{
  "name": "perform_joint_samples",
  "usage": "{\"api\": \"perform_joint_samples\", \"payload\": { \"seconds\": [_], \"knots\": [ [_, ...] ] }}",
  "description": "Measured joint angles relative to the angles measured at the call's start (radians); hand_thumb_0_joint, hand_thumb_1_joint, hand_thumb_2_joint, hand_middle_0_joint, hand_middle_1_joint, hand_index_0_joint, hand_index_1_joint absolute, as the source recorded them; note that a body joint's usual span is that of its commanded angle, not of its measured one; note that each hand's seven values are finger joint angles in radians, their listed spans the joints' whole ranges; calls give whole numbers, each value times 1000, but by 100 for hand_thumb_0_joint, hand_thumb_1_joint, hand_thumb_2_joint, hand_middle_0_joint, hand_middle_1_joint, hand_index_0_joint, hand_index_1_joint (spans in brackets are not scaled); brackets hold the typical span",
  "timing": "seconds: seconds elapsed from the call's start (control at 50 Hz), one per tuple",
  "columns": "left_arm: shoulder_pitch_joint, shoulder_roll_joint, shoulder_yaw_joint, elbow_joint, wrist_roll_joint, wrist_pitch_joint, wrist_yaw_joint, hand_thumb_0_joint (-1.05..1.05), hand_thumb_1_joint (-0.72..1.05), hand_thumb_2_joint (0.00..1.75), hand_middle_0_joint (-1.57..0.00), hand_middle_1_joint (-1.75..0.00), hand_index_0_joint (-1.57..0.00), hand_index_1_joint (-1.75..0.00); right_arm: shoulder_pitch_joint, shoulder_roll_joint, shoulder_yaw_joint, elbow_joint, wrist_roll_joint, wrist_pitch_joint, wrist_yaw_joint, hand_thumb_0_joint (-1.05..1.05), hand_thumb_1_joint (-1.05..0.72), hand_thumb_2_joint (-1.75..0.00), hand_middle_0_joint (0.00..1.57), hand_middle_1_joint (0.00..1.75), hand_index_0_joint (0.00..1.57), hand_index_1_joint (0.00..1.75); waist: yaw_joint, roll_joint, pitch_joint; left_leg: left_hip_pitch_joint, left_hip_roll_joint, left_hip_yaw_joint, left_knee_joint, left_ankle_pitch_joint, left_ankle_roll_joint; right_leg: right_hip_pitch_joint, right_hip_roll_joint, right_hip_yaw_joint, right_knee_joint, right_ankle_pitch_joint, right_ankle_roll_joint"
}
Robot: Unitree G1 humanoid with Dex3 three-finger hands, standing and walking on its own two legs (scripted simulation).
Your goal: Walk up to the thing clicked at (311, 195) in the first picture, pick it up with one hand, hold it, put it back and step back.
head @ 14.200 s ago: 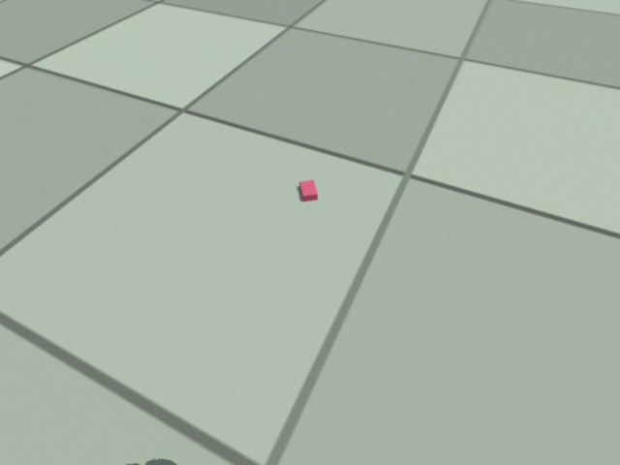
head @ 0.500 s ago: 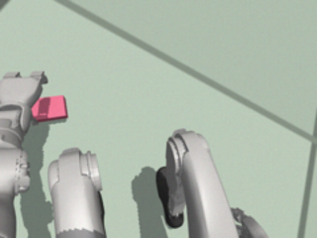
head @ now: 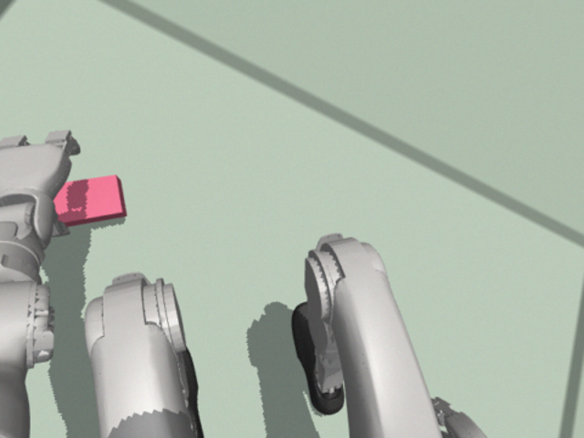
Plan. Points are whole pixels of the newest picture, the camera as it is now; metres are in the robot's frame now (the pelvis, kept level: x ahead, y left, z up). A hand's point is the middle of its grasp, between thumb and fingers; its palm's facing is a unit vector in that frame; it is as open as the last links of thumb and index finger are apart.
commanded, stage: close in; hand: left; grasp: from above
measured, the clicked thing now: (90, 201) +0.47 +0.26 -0.30
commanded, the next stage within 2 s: rest palm in 0.14 s
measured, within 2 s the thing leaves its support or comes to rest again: neither
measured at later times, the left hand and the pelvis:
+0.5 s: hand (74, 199) +0.46 +0.26 -0.23, palm faces -0.46 -0.08 -0.88, open 13.7 cm; pelvis +0.00 +0.00 -0.02, yaw -2 degrees
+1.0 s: hand (82, 201) +0.46 +0.26 -0.26, palm faces -0.45 -0.10 -0.89, open 13.7 cm; pelvis +0.00 +0.01 -0.02, yaw -5 degrees
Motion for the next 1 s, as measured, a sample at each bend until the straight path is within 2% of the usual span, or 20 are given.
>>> {"api": "perform_joint_samples", "payload": {
  "seconds": [0.08,0.14,0.26,0.36,0.56,0.8,1.0],
  "knots": [
    [-27,0,-40,28,17,-25,13,0,-35,85,-27,-81,-26,-82,-15,-3,-5,2,0,-2,-9,0,-91,-89,20,30,20,30,5,-12,-10,1,-4,-2,0,2,0,6,-3,-3,-2,-1,-1],
    [-47,1,-40,72,42,-37,35,0,-37,86,-24,-83,-24,-83,-30,-9,2,-6,-4,-8,-13,0,-91,-89,20,30,20,30,-6,-19,-14,2,-5,-7,2,2,1,12,-3,-7,-5,-2,0],
    [-69,21,-7,144,96,-44,97,0,-39,89,-22,-85,-22,-85,-47,-17,20,-19,-21,-19,-12,0,-90,-89,20,30,20,30,-38,-36,-7,-3,-4,-16,13,1,3,10,1,-14,-2,2,1],
    [-87,59,30,211,118,-33,146,0,-40,91,-20,-85,-19,-86,-48,-19,36,-18,-47,-32,1,0,-90,-89,20,30,20,30,-69,-50,15,-15,-3,-21,32,1,3,-2,5,-16,13,6,4],
    [-76,128,70,239,104,-35,186,0,-43,93,-18,-85,-16,-87,-27,-22,84,-4,-95,-69,33,0,-90,-89,20,30,20,30,-104,-69,87,-33,-1,-43,84,-12,0,-18,16,-30,49,6,13],
    [-59,167,101,254,97,-47,229,0,-43,96,-18,-86,-15,-89,-32,-27,127,-15,-126,-108,73,0,-90,-89,20,30,20,30,-118,-79,125,-28,4,-74,120,-40,-3,-10,28,-53,63,-4,17],
    [-69,185,83,286,88,-44,243,0,-44,98,-19,-86,-15,-89,-61,-46,139,-22,-135,-136,93,0,-90,-89,20,30,20,30,-120,-97,139,-17,4,-86,129,-46,1,9,31,-63,59,-6,21]
  ]
}}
